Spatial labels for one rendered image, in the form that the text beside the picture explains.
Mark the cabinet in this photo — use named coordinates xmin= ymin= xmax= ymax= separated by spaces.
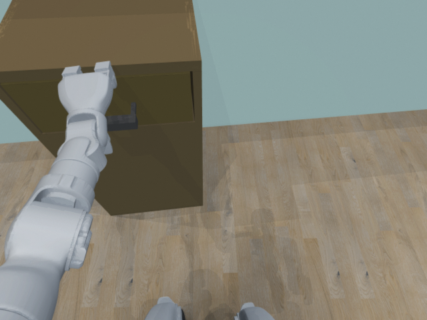
xmin=0 ymin=0 xmax=203 ymax=216

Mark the drawer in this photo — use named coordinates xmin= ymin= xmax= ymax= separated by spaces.
xmin=1 ymin=71 xmax=193 ymax=133

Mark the robot left hand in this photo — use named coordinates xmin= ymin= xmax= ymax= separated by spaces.
xmin=58 ymin=61 xmax=117 ymax=155

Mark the handle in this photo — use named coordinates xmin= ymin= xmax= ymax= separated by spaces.
xmin=105 ymin=102 xmax=138 ymax=131

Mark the right robot shin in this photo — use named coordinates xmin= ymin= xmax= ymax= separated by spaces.
xmin=240 ymin=303 xmax=255 ymax=311

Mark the left robot upper arm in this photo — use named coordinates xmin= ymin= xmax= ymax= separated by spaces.
xmin=0 ymin=201 xmax=93 ymax=320

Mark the robot left thigh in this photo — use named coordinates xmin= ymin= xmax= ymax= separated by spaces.
xmin=144 ymin=303 xmax=182 ymax=320

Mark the left robot forearm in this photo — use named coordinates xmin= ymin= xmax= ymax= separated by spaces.
xmin=4 ymin=109 xmax=107 ymax=260

